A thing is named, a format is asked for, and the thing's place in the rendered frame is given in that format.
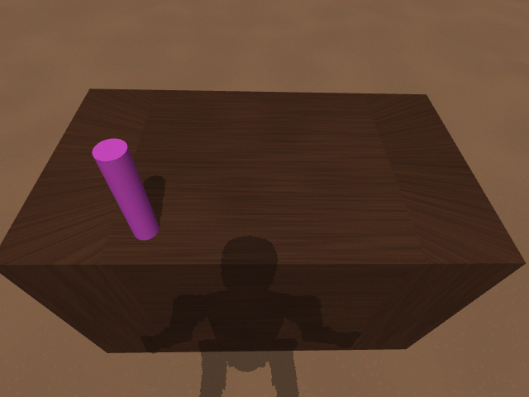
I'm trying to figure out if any can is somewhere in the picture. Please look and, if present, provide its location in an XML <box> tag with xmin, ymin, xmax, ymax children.
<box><xmin>92</xmin><ymin>138</ymin><xmax>159</xmax><ymax>241</ymax></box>

